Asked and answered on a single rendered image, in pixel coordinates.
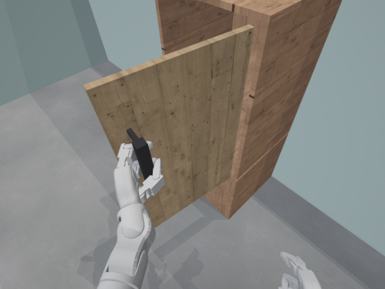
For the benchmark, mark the robot right hand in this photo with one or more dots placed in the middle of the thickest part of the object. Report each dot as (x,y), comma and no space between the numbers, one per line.
(306,279)

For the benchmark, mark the handle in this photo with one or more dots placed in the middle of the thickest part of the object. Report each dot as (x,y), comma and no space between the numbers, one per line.
(142,152)

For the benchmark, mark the robot left hand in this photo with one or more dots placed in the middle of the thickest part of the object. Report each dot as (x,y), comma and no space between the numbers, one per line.
(126,177)

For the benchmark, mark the left robot forearm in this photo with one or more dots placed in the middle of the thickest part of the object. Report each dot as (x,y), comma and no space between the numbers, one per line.
(128,261)

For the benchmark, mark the cupboard door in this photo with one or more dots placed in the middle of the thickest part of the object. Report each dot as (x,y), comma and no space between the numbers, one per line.
(188,104)

